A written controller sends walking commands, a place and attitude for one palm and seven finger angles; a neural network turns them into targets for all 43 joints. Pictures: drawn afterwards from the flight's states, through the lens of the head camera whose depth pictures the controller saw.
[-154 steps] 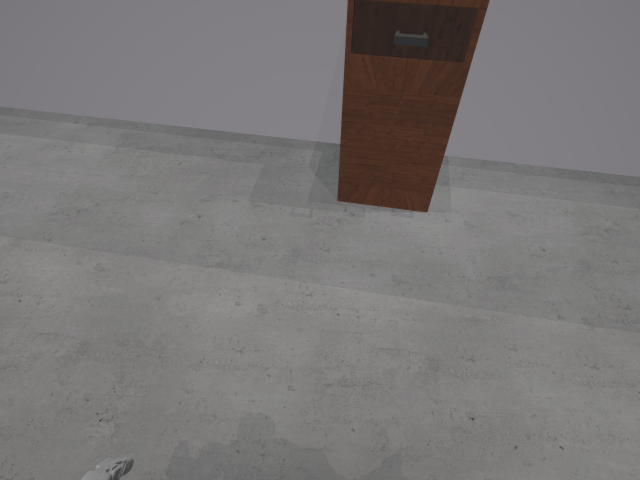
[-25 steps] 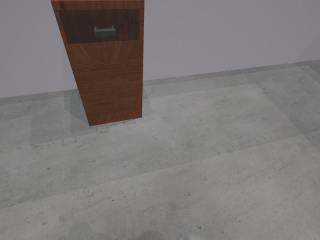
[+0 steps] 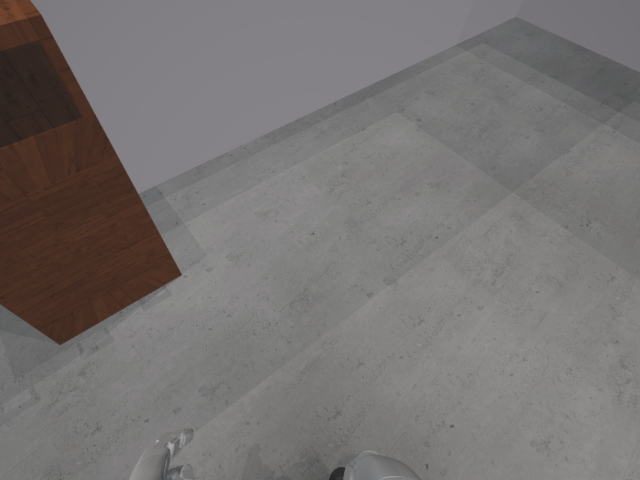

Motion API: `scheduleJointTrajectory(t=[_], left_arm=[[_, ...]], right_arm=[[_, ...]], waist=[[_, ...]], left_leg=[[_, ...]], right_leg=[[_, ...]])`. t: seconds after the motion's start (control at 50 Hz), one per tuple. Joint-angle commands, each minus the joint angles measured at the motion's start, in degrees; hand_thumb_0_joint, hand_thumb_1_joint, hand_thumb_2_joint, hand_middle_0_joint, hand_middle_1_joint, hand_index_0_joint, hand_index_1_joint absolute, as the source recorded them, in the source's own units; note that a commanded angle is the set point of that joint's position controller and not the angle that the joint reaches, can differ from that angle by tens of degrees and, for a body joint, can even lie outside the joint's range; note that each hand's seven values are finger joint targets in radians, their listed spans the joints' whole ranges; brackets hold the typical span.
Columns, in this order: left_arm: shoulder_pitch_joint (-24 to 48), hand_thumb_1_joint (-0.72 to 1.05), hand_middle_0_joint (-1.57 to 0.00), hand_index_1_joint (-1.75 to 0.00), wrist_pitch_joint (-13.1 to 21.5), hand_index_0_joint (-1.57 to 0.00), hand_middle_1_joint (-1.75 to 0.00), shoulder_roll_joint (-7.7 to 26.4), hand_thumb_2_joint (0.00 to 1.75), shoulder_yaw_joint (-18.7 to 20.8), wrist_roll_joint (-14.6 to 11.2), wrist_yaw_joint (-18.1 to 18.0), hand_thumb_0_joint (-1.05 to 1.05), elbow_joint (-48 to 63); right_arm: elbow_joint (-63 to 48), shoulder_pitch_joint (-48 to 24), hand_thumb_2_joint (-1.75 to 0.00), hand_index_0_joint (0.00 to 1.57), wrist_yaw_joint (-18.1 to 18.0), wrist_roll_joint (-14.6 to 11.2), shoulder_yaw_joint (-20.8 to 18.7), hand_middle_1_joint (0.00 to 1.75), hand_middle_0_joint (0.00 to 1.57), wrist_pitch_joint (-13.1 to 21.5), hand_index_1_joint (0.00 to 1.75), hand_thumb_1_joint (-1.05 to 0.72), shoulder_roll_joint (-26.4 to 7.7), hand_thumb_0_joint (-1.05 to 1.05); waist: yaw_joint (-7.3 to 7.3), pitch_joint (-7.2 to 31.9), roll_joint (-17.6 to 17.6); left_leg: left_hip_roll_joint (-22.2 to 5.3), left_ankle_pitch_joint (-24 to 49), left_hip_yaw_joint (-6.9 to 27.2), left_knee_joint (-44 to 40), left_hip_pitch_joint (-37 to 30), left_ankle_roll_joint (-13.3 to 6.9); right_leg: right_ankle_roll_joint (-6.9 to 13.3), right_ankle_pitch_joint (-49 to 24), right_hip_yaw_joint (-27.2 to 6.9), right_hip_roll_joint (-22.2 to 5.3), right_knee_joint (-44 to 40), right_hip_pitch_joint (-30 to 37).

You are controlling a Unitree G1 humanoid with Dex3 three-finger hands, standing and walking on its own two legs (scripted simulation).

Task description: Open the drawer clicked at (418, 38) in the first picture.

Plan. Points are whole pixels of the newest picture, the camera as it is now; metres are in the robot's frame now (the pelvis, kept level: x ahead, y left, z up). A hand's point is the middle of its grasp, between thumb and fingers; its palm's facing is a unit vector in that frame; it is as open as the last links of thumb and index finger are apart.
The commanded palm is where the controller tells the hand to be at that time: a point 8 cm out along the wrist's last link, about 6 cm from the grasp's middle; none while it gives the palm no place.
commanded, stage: walk to a spot facing it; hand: left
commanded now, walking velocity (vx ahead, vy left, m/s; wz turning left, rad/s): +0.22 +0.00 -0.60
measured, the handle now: out of the picture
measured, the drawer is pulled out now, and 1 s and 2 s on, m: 0.00 0.00 0.00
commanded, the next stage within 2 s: turn to face it in 0.02 s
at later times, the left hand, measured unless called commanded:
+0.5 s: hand (170, 460) +0.17 +0.22 -0.17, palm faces +0.08 -0.98 -0.17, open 7.3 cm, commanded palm none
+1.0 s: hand (166, 439) +0.18 +0.21 -0.12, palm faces +0.29 -0.91 -0.31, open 7.3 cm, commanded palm none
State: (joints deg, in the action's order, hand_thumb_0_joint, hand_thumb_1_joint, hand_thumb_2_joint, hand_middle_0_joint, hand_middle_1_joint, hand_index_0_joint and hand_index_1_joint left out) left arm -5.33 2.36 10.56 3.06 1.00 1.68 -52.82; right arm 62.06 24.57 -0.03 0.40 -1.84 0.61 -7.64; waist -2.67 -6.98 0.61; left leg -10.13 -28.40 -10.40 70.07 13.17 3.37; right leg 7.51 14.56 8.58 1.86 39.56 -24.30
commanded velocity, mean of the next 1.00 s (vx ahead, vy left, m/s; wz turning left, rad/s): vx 0.02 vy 0.00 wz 0.49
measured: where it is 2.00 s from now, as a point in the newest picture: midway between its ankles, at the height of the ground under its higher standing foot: outside the picture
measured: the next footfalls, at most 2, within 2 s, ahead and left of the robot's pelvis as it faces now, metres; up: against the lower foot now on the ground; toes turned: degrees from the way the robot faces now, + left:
left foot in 0.40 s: +0.24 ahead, +0.13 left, +0.00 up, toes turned +5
right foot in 0.90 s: +0.19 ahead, -0.12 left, +0.00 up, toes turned +12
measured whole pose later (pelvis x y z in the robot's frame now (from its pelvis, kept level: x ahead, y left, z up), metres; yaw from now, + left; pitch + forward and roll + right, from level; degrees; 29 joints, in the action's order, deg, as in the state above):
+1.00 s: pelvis +0.14 -0.01 +0.02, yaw +17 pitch +0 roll +1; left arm -10.0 -1.3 11.0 2.6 1.2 -1.7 -51.2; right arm 54.6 14.0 1.1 1.6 -6.1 -4.7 -15.2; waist -2.3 -1.9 -3.4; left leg 3.2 -21.9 2.8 56.2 31.5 2.2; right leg 0.3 18.4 4.3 -2.6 30.1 -11.9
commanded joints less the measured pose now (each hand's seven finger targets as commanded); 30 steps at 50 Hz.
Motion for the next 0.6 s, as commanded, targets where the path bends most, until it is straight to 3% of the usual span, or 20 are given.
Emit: scheduleJointTrajectory(t=[0.0, 0.02, 0.04, 0.1, 0.18, 0.3, 0.34, 0.36, 0.38, 0.4, 0.42, 0.44, 0.48, 0.5, 0.52, 0.58], left_arm=[[-10.11, 0.90, -0.20, -0.30, 0.32, -0.20, -0.30, 11.61, 0.90, 3.37, -0.85, -2.33, 0.00, 0.60], [-8.74, 0.90, -0.20, -0.30, 0.81, -0.20, -0.30, 10.71, 0.90, 2.96, -0.54, -2.29, 0.00, 0.78], [-8.36, 0.90, -0.20, -0.30, 1.20, -0.20, -0.30, 10.29, 0.90, 2.81, -0.23, -2.21, 0.00, 0.70], [-7.84, 0.90, -0.20, -0.30, 1.50, -0.20, -0.30, 9.27, 0.90, 2.77, 0.30, -2.22, 0.00, 0.50], [-10.88, 0.90, -0.20, -0.30, 1.51, -0.20, -0.30, 7.08, 0.90, 1.60, 0.03, -2.47, 0.00, -0.76], [-13.89, 0.90, -0.20, -0.30, 0.66, -0.20, -0.30, 6.79, 0.90, 0.30, 0.28, -3.46, 0.00, -3.39], [-13.87, 0.90, -0.20, -0.30, 0.11, -0.20, -0.30, 7.58, 0.90, 0.44, -0.07, -3.76, 0.00, -3.45], [-13.98, 0.90, -0.20, -0.30, -0.19, -0.20, -0.30, 7.78, 0.90, 0.51, -0.28, -3.90, 0.00, -3.61], [-14.56, 0.90, -0.20, -0.30, -0.58, -0.20, -0.30, 7.57, 0.90, 0.56, -0.54, -3.92, 0.00, -3.45], [-15.72, 0.90, -0.20, -0.30, -0.89, -0.20, -0.30, 5.94, 0.90, 0.43, -0.98, -3.98, 0.00, -2.68], [-16.39, 0.90, -0.20, -0.30, -1.05, -0.20, -0.30, 4.48, 0.90, -0.03, -1.16, -4.11, 0.00, -1.60], [-13.74, 0.90, -0.20, -0.30, -1.72, -0.20, -0.30, 6.22, 0.90, 0.25, -0.64, -4.44, 0.00, -1.80], [-9.34, 0.90, -0.20, -0.30, -2.49, -0.20, -0.30, 6.89, 0.90, 1.42, -0.18, -3.69, 0.00, -0.80], [-8.83, 0.90, -0.20, -0.30, -2.68, -0.20, -0.30, 6.80, 0.90, 1.63, -0.01, -3.24, 0.00, -0.69], [-9.53, 0.90, -0.20, -0.30, -2.93, -0.20, -0.30, 5.94, 0.90, 1.67, -0.04, -3.06, 0.00, -0.78], [-9.54, 0.90, -0.20, -0.30, -3.60, -0.20, -0.30, 4.71, 0.90, 1.96, 0.01, -2.95, 0.00, -0.27]], right_arm=[[-9.43, -7.67, -0.90, 0.20, -0.90, 0.57, -2.37, 0.30, 0.20, 1.94, 0.30, -0.90, -7.95, 0.00], [-8.90, -6.70, -0.90, 0.20, -0.91, 0.89, -2.19, 0.30, 0.20, 1.19, 0.30, -0.90, -6.75, 0.00], [-8.55, -5.08, -0.90, 0.20, -0.88, 1.00, -2.09, 0.30, 0.20, 0.69, 0.30, -0.90, -6.26, 0.00], [-8.81, -4.82, -0.90, 0.20, -0.69, 1.01, -2.09, 0.30, 0.20, 0.01, 0.30, -0.90, -5.79, 0.00], [-9.08, -8.88, -0.90, 0.20, -0.36, 0.97, -1.26, 0.30, 0.20, -0.12, 0.30, -0.90, -5.74, 0.00], [-9.04, -16.39, -0.90, 0.20, 0.08, 0.11, 0.00, 0.30, 0.20, 0.62, 0.30, -0.90, -4.54, 0.00], [-8.48, -15.38, -0.90, 0.20, -0.01, 0.41, -0.15, 0.30, 0.20, 0.60, 0.30, -0.90, -5.78, 0.00], [-7.63, -13.15, -0.90, 0.20, -0.03, 0.64, -0.40, 0.30, 0.20, 0.49, 0.30, -0.90, -7.01, 0.00], [-6.95, -9.83, -0.90, 0.20, -0.04, 0.86, -0.93, 0.30, 0.20, 0.49, 0.30, -0.90, -9.41, 0.00], [-6.92, -6.35, -0.90, 0.20, -0.15, 1.20, -1.89, 0.30, 0.20, 0.47, 0.30, -0.90, -13.89, 0.00], [-6.59, -5.16, -0.90, 0.20, -0.37, 0.77, -1.94, 0.30, 0.20, -0.06, 0.30, -0.90, -15.05, 0.00], [-5.95, -6.42, -0.90, 0.20, -0.97, 0.74, -1.50, 0.30, 0.20, -0.37, 0.30, -0.90, -13.66, 0.00], [-8.12, -10.52, -0.90, 0.20, -1.12, 0.72, -1.71, 0.30, 0.20, -0.85, 0.30, -0.90, -12.80, 0.00], [-8.71, -12.28, -0.90, 0.20, -1.04, 0.80, -1.73, 0.30, 0.20, -0.87, 0.30, -0.90, -12.47, 0.00], [-9.15, -12.80, -0.90, 0.20, -0.99, 0.82, -1.98, 0.30, 0.20, -0.86, 0.30, -0.90, -12.64, 0.00], [-10.11, -12.66, -0.90, 0.20, -0.78, 0.80, -3.03, 0.30, 0.20, -0.95, 0.30, -0.90, -13.38, 0.00]], waist=[[4.04, 9.32, -2.91], [2.44, 6.84, -1.73], [1.19, 6.74, -0.57], [-0.30, 7.57, 3.93], [0.92, 10.16, 7.46], [4.19, 8.00, 6.13], [3.49, 7.02, 5.82], [2.52, 7.59, 4.08], [1.46, 9.72, -0.55], [0.77, 11.87, -11.54], [1.67, 11.87, -18.02], [1.40, 10.63, -15.58], [1.83, 6.65, -11.03], [2.67, 6.13, -8.64], [2.85, 8.02, -7.75], [2.42, 9.75, -6.95]], left_leg=[[-1.86, 7.49, 9.28, 8.07, 20.81, 0.29], [-1.49, 8.50, 8.80, 5.51, 18.15, 0.55], [-0.84, 9.34, 8.61, 3.51, 17.30, 0.85], [0.16, 11.92, 8.49, -3.14, 17.20, 1.69], [2.02, 15.80, 7.89, -9.94, 18.93, 1.13], [6.18, 15.01, 6.22, -29.87, 10.60, -0.81], [7.12, 18.16, 5.62, -36.31, 6.32, -1.51], [7.41, 23.43, 5.90, -40.03, 2.20, -2.07], [4.44, 37.68, 9.66, -41.64, -4.66, -3.94], [-6.10, 56.33, 21.64, -41.95, -12.50, -9.42], [-13.81, 67.46, 29.49, -46.81, -12.25, -16.22], [-11.81, 57.44, 31.00, -49.85, -8.31, -17.21], [-8.35, 37.42, 28.69, -52.13, -1.14, -15.53], [-6.56, 32.76, 26.80, -52.86, 0.27, -14.45], [-5.15, 29.19, 25.38, -53.33, 0.23, -13.77], [-2.84, 20.44, 24.62, -54.58, 1.24, -12.87]], right_leg=[[5.82, -25.83, -24.35, -18.97, -20.54, 17.33], [4.40, -26.56, -21.67, -17.10, -21.77, 10.77], [3.79, -29.04, -19.63, -15.39, -21.71, 8.81], [3.53, -27.80, -17.09, -12.73, -21.85, 6.91], [2.12, -34.84, -14.19, -11.16, -19.94, 13.60], [0.48, -37.66, -12.41, -13.80, -17.84, 18.71], [-1.12, -37.98, -10.56, -14.11, -14.44, 19.27], [-2.59, -36.68, -9.39, -13.55, -10.36, 18.44], [-4.87, -29.66, -6.94, -11.86, -3.70, 14.58], [-8.17, -10.33, -2.86, -7.02, 6.28, 5.17], [-10.24, 22.64, -3.35, -3.48, 17.81, 0.23], [-10.18, 22.63, -7.89, -4.32, 21.88, -0.42], [-9.89, 18.03, -8.77, -6.03, 24.30, -2.32], [-10.14, 14.73, -8.77, -6.25, 24.25, -2.81], [-10.34, 12.66, -8.75, -6.05, 23.37, -2.11], [-10.95, 9.57, -7.86, -5.59, 20.17, -1.33]])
